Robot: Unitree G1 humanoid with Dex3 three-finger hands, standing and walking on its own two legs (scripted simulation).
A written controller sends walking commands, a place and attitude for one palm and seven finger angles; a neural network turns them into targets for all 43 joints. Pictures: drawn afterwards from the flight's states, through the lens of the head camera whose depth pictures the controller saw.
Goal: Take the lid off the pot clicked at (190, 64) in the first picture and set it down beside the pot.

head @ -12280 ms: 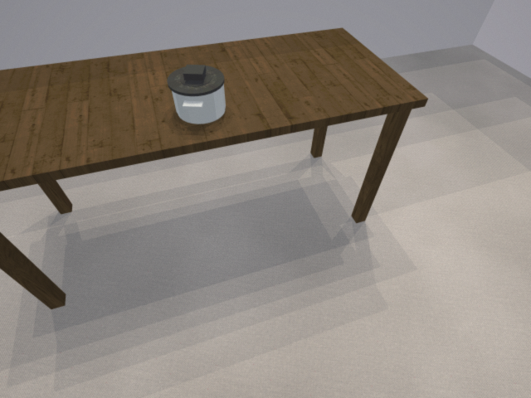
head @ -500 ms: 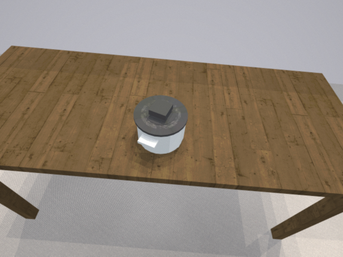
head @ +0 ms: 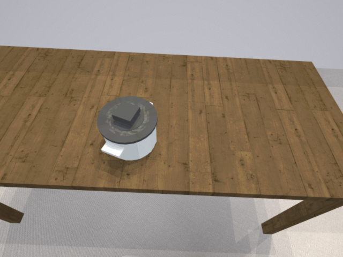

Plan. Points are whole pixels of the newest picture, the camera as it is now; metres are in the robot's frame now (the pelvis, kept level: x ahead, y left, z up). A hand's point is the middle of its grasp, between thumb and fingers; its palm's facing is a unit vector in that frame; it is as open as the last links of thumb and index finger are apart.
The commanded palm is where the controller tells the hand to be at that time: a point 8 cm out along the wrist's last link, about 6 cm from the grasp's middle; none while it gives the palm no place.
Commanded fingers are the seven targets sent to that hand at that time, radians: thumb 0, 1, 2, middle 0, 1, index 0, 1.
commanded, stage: come to a stop and stand still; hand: left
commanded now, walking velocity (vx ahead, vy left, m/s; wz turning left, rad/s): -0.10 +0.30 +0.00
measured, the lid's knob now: (126, 113) +0.44 +0.15 +0.05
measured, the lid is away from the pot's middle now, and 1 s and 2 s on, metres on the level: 0.00 0.00 0.00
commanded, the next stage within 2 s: look again from close up in 0.82 s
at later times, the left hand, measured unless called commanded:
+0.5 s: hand out of the picture +0.03 +0.21 -0.16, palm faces -0.01 -0.97 -0.25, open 7.3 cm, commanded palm none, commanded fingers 0.00 0.90 0.90 -0.20 -0.30 -0.20 -0.30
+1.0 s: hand out of the picture -0.03 +0.19 -0.16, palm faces +0.00 -0.98 -0.20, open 7.4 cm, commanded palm none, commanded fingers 0.00 0.90 0.90 -0.20 -0.30 -0.20 -0.30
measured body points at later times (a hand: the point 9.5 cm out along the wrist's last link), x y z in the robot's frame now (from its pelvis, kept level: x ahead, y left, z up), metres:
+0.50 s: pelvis -0.02 +0.01 +0.01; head -0.01 +0.01 +0.45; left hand +0.03 +0.26 -0.14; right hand +0.03 -0.23 -0.14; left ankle -0.01 +0.11 -0.72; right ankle +0.01 -0.15 -0.72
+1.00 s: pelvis -0.01 +0.01 +0.01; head +0.01 +0.01 +0.46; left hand -0.03 +0.24 -0.14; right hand +0.01 -0.22 -0.14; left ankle -0.01 +0.11 -0.72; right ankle +0.01 -0.15 -0.72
